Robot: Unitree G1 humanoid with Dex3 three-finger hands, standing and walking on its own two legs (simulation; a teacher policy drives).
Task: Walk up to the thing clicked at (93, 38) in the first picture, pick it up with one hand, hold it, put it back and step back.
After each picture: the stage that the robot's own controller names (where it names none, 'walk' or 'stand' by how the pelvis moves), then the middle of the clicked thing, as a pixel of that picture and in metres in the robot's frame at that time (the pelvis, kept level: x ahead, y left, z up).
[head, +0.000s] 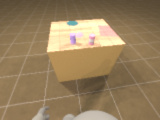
stand; (91, 39) +0.85 +0.01 -0.02
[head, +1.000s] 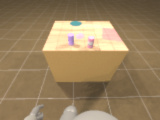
walk; (90, 42) +0.77 +0.04 +0.01
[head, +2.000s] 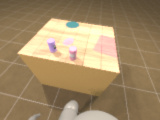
walk; (72, 53) +0.53 +0.21 +0.00
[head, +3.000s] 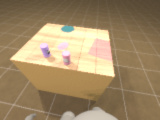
stand; (66, 58) +0.50 +0.20 +0.00
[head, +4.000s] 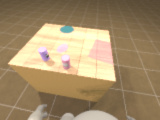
walk; (66, 62) +0.45 +0.21 -0.02
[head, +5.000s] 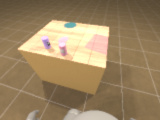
stand; (63, 49) +0.60 +0.28 +0.00
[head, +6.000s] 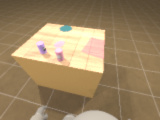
stand; (59, 54) +0.55 +0.29 -0.02
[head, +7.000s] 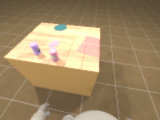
stand; (54, 55) +0.54 +0.33 -0.02
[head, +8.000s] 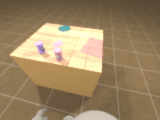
stand; (58, 54) +0.56 +0.30 -0.03
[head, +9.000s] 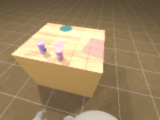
stand; (59, 54) +0.56 +0.29 -0.03
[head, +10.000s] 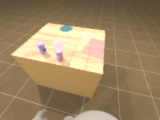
rise first; (59, 55) +0.55 +0.29 -0.03
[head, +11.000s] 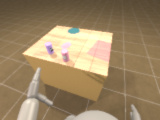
rise first; (65, 55) +0.56 +0.28 -0.02
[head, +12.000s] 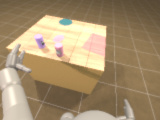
go down; (59, 50) +0.58 +0.25 -0.01
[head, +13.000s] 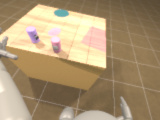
go down; (56, 45) +0.56 +0.25 +0.02
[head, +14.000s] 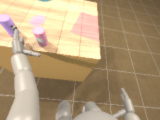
close in; (41, 37) +0.56 +0.28 +0.05
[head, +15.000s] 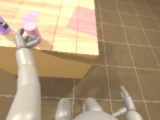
close; (33, 33) +0.56 +0.29 +0.07
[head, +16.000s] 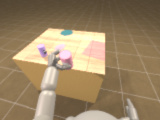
lift; (66, 60) +0.35 +0.15 +0.18
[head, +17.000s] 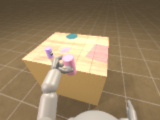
lift; (69, 65) +0.32 +0.14 +0.17
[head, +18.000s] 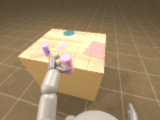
hold; (67, 64) +0.33 +0.15 +0.16
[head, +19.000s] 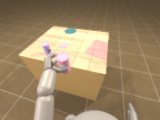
hold; (64, 63) +0.33 +0.17 +0.16
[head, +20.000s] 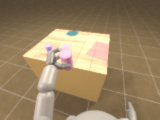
crouch; (66, 60) +0.33 +0.15 +0.20
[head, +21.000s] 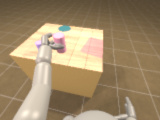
crouch; (60, 43) +0.46 +0.19 +0.20
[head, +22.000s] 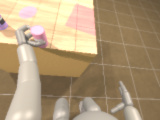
lower; (40, 37) +0.53 +0.24 +0.06
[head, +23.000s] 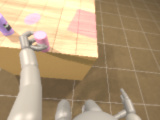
lower; (42, 42) +0.51 +0.24 +0.06
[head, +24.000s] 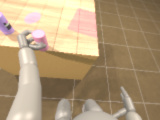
lower; (41, 41) +0.52 +0.25 +0.07
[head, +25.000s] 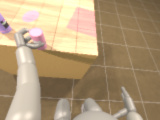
lower; (39, 39) +0.52 +0.25 +0.07
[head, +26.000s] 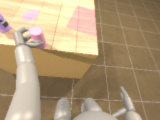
loosen; (38, 38) +0.52 +0.26 +0.07
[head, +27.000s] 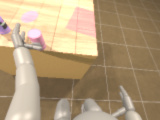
withdraw; (37, 40) +0.52 +0.26 +0.07
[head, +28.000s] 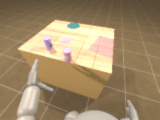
sink last; (67, 55) +0.51 +0.23 +0.03
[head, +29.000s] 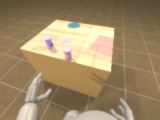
stand; (68, 54) +0.52 +0.24 +0.02
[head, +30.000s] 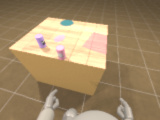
stand; (61, 52) +0.53 +0.25 +0.03
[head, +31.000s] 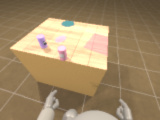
stand; (62, 53) +0.52 +0.24 +0.03
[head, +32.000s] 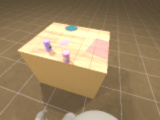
stand; (66, 56) +0.53 +0.23 -0.01
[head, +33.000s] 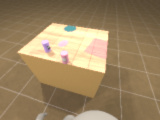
stand; (64, 57) +0.53 +0.24 -0.02
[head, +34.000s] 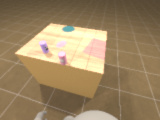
stand; (62, 58) +0.52 +0.26 -0.03
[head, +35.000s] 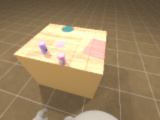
walk; (61, 59) +0.51 +0.26 -0.03
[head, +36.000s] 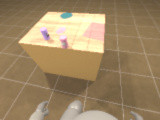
walk; (64, 42) +0.66 +0.29 -0.01
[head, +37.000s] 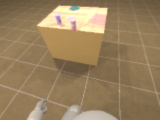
walk; (73, 24) +1.01 +0.26 -0.01
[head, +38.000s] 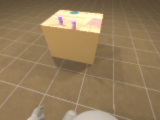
walk; (73, 24) +1.16 +0.27 +0.00
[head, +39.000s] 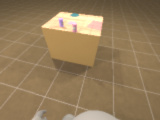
stand; (74, 27) +1.14 +0.25 -0.02
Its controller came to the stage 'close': yes
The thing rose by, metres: 0.22
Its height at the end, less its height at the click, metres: +0.00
